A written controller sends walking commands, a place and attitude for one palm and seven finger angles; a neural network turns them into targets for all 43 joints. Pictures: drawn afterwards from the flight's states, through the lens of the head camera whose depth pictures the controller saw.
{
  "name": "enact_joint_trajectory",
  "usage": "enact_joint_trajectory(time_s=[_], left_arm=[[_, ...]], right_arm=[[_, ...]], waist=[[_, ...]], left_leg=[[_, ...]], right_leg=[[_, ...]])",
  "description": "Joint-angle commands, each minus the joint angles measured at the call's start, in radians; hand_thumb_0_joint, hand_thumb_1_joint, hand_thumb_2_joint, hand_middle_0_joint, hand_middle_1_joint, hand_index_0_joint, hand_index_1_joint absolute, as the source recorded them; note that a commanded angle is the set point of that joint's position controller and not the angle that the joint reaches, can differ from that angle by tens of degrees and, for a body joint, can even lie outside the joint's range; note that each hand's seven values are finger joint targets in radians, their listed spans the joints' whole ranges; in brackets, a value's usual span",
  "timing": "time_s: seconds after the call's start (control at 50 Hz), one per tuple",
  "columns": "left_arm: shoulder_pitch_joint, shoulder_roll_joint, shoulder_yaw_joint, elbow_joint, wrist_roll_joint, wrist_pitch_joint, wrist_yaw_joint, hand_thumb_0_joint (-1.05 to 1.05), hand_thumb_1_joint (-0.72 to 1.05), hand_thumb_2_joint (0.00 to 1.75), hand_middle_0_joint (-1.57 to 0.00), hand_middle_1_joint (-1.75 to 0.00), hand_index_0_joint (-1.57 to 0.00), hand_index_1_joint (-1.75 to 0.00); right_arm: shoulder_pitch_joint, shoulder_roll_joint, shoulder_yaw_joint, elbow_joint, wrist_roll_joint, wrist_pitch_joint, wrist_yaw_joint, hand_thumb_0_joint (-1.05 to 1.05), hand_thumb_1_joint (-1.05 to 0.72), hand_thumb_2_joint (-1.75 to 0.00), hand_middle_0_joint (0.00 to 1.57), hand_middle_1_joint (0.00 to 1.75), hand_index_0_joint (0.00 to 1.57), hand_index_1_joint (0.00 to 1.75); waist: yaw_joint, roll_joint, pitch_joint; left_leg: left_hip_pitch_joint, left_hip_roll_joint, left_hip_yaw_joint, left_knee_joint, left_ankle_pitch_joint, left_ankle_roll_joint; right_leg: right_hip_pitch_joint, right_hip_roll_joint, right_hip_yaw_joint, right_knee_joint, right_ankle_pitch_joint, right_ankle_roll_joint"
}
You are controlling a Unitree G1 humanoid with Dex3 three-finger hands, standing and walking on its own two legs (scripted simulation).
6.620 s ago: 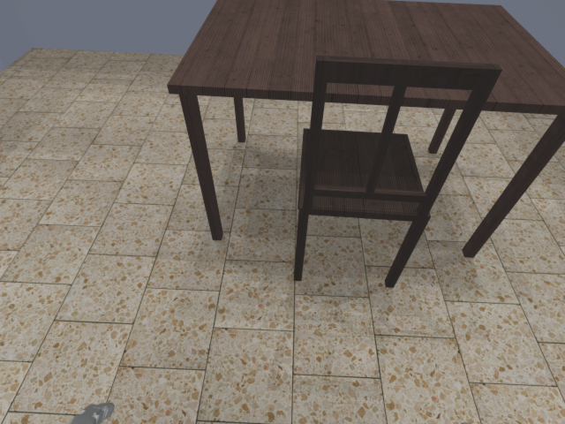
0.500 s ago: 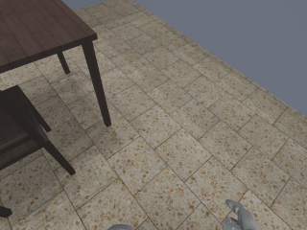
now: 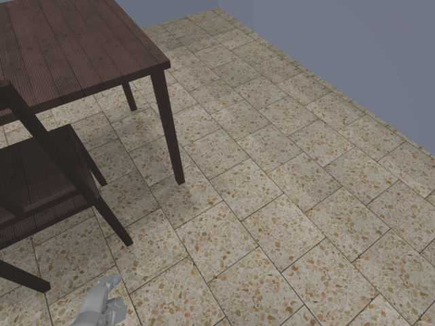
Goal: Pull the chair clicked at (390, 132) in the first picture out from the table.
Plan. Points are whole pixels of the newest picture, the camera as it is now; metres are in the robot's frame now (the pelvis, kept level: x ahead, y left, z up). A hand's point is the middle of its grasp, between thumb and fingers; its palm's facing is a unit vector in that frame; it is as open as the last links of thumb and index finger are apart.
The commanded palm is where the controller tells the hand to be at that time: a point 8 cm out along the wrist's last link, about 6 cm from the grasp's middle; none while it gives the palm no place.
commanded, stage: turn to face it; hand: left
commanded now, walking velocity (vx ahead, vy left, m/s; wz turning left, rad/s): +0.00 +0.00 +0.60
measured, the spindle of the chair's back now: out of the picture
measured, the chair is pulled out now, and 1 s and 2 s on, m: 0.00 0.00 0.00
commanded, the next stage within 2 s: take the last steps up to it in 0.70 s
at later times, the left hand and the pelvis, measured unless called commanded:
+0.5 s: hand out of the picture -0.07 +0.21 -0.17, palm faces +0.35 -0.90 -0.25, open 7.4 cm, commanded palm none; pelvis -0.01 +0.01 -0.01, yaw +19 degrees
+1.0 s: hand out of the picture -0.01 +0.29 -0.16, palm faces +0.44 -0.88 -0.19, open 7.4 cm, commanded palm none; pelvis +0.00 +0.08 +0.01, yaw +26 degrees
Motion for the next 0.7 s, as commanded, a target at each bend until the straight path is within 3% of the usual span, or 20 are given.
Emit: enact_joint_trajectory(time_s=[0.0, 0.02, 0.04, 0.06, 0.08, 0.1, 0.12, 0.14, 0.26, 0.34, 0.4, 0.44, 0.46, 0.48, 0.5, 0.52, 0.54, 0.56, 0.62, 0.68], left_arm=[[0.156, 0.176, 0.043, -0.040, 0.000, -0.051, 0.022, 0.00, 0.90, 0.90, -0.20, -0.30, -0.20, -0.30], [0.155, 0.259, 0.059, -0.046, 0.015, -0.053, 0.029, 0.00, 0.90, 0.90, -0.20, -0.30, -0.20, -0.30], [0.168, 0.251, 0.049, -0.053, 0.011, -0.044, 0.028, 0.00, 0.90, 0.90, -0.20, -0.30, -0.20, -0.30], [0.099, 0.205, 0.042, -0.069, 0.011, -0.045, 0.030, 0.00, 0.90, 0.90, -0.20, -0.30, -0.20, -0.30], [0.052, 0.179, 0.038, -0.074, 0.007, -0.045, 0.027, 0.00, 0.90, 0.90, -0.20, -0.30, -0.20, -0.30], [0.030, 0.149, 0.025, -0.075, 0.005, -0.046, 0.021, 0.00, 0.90, 0.90, -0.20, -0.30, -0.20, -0.30], [0.030, 0.126, 0.018, -0.072, 0.004, -0.051, 0.016, 0.00, 0.90, 0.90, -0.20, -0.30, -0.20, -0.30], [0.062, 0.118, 0.016, -0.064, 0.005, -0.055, 0.015, 0.00, 0.90, 0.90, -0.20, -0.30, -0.20, -0.30], [0.190, 0.140, 0.027, -0.017, 0.016, -0.057, 0.018, 0.00, 0.90, 0.90, -0.20, -0.30, -0.20, -0.30], [0.248, 0.167, 0.035, 0.007, 0.026, -0.054, 0.016, 0.00, 0.90, 0.90, -0.20, -0.30, -0.20, -0.30], [0.276, 0.189, 0.044, 0.022, 0.034, -0.046, 0.015, 0.00, 0.90, 0.90, -0.20, -0.30, -0.20, -0.30], [0.284, 0.200, 0.051, 0.033, 0.034, -0.043, 0.014, 0.00, 0.90, 0.90, -0.20, -0.30, -0.20, -0.30], [0.276, 0.202, 0.051, 0.042, 0.031, -0.041, 0.013, 0.00, 0.90, 0.90, -0.20, -0.30, -0.20, -0.30], [0.266, 0.198, 0.051, 0.042, 0.021, -0.038, 0.011, 0.00, 0.90, 0.90, -0.20, -0.30, -0.20, -0.30], [0.275, 0.162, 0.044, 0.027, 0.011, -0.035, 0.007, 0.00, 0.90, 0.90, -0.20, -0.30, -0.20, -0.30], [0.250, 0.091, 0.020, -0.013, 0.008, -0.033, 0.001, 0.00, 0.90, 0.90, -0.20, -0.30, -0.20, -0.30], [0.214, 0.109, 0.017, -0.015, 0.014, -0.019, 0.012, 0.00, 0.90, 0.90, -0.20, -0.30, -0.20, -0.30], [0.198, 0.102, 0.016, -0.002, 0.017, -0.011, 0.015, 0.00, 0.90, 0.90, -0.20, -0.30, -0.20, -0.30], [0.202, 0.114, 0.024, 0.053, 0.017, -0.013, 0.004, 0.00, 0.90, 0.90, -0.20, -0.30, -0.20, -0.30], [0.239, 0.115, 0.024, 0.080, 0.015, -0.012, -0.001, 0.00, 0.90, 0.90, -0.20, -0.30, -0.20, -0.30]], right_arm=[[-0.020, -0.128, -0.043, -0.089, 0.018, -0.026, 0.001, 0.00, -0.90, -0.90, 0.20, 0.30, 0.20, 0.30], [0.003, -0.073, -0.037, -0.110, 0.016, -0.026, -0.001, 0.00, -0.90, -0.90, 0.20, 0.30, 0.20, 0.30], [-0.012, -0.136, -0.052, -0.111, -0.001, -0.020, -0.004, 0.00, -0.90, -0.90, 0.20, 0.30, 0.20, 0.30], [0.000, -0.133, -0.057, -0.104, 0.000, -0.007, 0.002, 0.00, -0.90, -0.90, 0.20, 0.30, 0.20, 0.30], [0.001, -0.120, -0.054, -0.076, -0.004, 0.006, 0.010, 0.00, -0.90, -0.90, 0.20, 0.30, 0.20, 0.30], [0.004, -0.118, -0.053, -0.056, -0.006, 0.013, 0.019, 0.00, -0.90, -0.90, 0.20, 0.30, 0.20, 0.30], [0.010, -0.113, -0.050, -0.052, -0.007, 0.015, 0.027, 0.00, -0.90, -0.90, 0.20, 0.30, 0.20, 0.30], [0.004, -0.108, -0.049, -0.053, -0.006, 0.015, 0.030, 0.00, -0.90, -0.90, 0.20, 0.30, 0.20, 0.30], [-0.105, -0.107, -0.042, -0.078, -0.005, 0.024, 0.034, 0.00, -0.90, -0.90, 0.20, 0.30, 0.20, 0.30], [-0.190, -0.095, -0.026, -0.101, 0.000, 0.018, 0.034, 0.00, -0.90, -0.90, 0.20, 0.30, 0.20, 0.30], [-0.231, -0.075, -0.008, -0.119, 0.007, 0.003, 0.034, 0.00, -0.90, -0.90, 0.20, 0.30, 0.20, 0.30], [-0.217, -0.072, -0.002, -0.119, 0.010, -0.009, 0.030, 0.00, -0.90, -0.90, 0.20, 0.30, 0.20, 0.30], [-0.178, -0.080, -0.003, -0.111, 0.010, -0.014, 0.027, 0.00, -0.90, -0.90, 0.20, 0.30, 0.20, 0.30], [-0.123, -0.108, -0.008, -0.096, 0.006, -0.022, 0.026, 0.00, -0.90, -0.90, 0.20, 0.30, 0.20, 0.30], [-0.055, -0.198, -0.027, -0.085, -0.001, -0.034, 0.022, 0.00, -0.90, -0.90, 0.20, 0.30, 0.20, 0.30], [0.007, -0.303, -0.052, -0.078, 0.006, -0.038, 0.013, 0.00, -0.90, -0.90, 0.20, 0.30, 0.20, 0.30], [0.033, -0.305, -0.048, -0.060, 0.011, -0.026, 0.006, 0.00, -0.90, -0.90, 0.20, 0.30, 0.20, 0.30], [-0.005, -0.265, -0.035, -0.065, 0.006, -0.029, -0.004, 0.00, -0.90, -0.90, 0.20, 0.30, 0.20, 0.30], [-0.109, -0.184, -0.007, -0.082, 0.004, -0.038, -0.020, 0.00, -0.90, -0.90, 0.20, 0.30, 0.20, 0.30], [-0.113, -0.167, 0.000, -0.080, 0.010, -0.047, -0.021, 0.00, -0.90, -0.90, 0.20, 0.30, 0.20, 0.30]], waist=[[0.104, -0.088, -0.209], [0.102, -0.352, -0.202], [0.102, -0.231, -0.179], [0.061, -0.167, -0.120], [0.042, -0.194, -0.074], [0.027, -0.181, -0.025], [0.024, -0.204, 0.006], [0.033, -0.210, 0.008], [0.082, -0.211, 0.009], [0.109, -0.229, -0.020], [0.133, -0.260, -0.058], [0.130, -0.273, -0.093], [0.106, -0.258, -0.117], [0.072, -0.194, -0.150], [0.032, 0.013, -0.223], [-0.001, 0.297, -0.255], [-0.008, 0.190, -0.262], [0.008, 0.172, -0.206], [0.054, 0.166, -0.092], [0.076, 0.121, -0.100]], left_leg=[[-0.168, 0.144, -0.192, 0.118, 0.074, 0.004], [-0.374, -0.006, 0.035, 0.361, -0.360, -0.089], [-0.312, 0.033, 0.040, 0.557, -0.397, -0.086], [-0.292, 0.058, 0.030, 0.662, -0.322, -0.085], [-0.285, 0.082, 0.048, 0.716, -0.262, -0.092], [-0.292, 0.095, 0.076, 0.760, -0.188, -0.101], [-0.302, 0.103, 0.099, 0.784, -0.134, -0.109], [-0.307, 0.102, 0.112, 0.791, -0.107, -0.115], [-0.323, 0.134, 0.141, 0.719, -0.115, -0.131], [-0.284, 0.141, 0.186, 0.552, -0.184, -0.126], [-0.173, 0.123, 0.240, 0.337, -0.227, -0.104], [-0.096, 0.099, 0.269, 0.206, -0.206, -0.085], [-0.015, 0.093, 0.275, 0.103, -0.133, -0.076], [0.112, 0.096, 0.266, -0.050, 0.009, -0.064], [0.331, 0.243, 0.105, -0.115, 0.263, -0.012], [0.450, 0.505, -0.220, -0.101, 0.784, 0.121], [0.397, 0.536, -0.153, -0.062, 0.892, 0.192], [0.338, 0.485, -0.081, -0.078, 0.853, 0.177], [0.265, 0.351, 0.022, -0.090, 0.840, 0.113], [0.271, 0.316, 0.051, -0.118, 0.798, 0.097]], right_leg=[[0.452, -0.175, 0.142, -0.428, 0.259, -0.054], [0.525, -0.463, 0.400, -0.420, 0.417, -0.167], [0.330, -0.511, 0.353, -0.405, 0.474, -0.240], [0.226, -0.463, 0.259, -0.428, 0.399, -0.245], [0.170, -0.387, 0.203, -0.441, 0.323, -0.212], [0.134, -0.325, 0.121, -0.440, 0.306, -0.186], [0.124, -0.293, 0.045, -0.433, 0.343, -0.170], [0.135, -0.276, 0.013, -0.424, 0.385, -0.162], [0.207, -0.319, -0.020, -0.409, 0.399, -0.189], [0.269, -0.343, -0.062, -0.365, 0.548, -0.210], [0.286, -0.352, -0.089, -0.302, 0.655, -0.215], [0.307, -0.346, -0.107, -0.242, 0.733, -0.199], [0.285, -0.343, -0.129, -0.194, 0.712, -0.174], [0.236, -0.319, -0.167, -0.093, 0.668, -0.132], [0.054, -0.251, -0.210, 0.111, 0.419, -0.073], [-0.223, -0.119, -0.172, 0.313, -0.261, -0.005], [-0.200, -0.130, -0.064, 0.395, -0.290, -0.023], [-0.205, -0.139, -0.041, 0.430, -0.231, -0.026], [-0.214, -0.120, -0.028, 0.486, -0.065, -0.014], [-0.190, -0.104, -0.038, 0.467, 0.013, -0.005]])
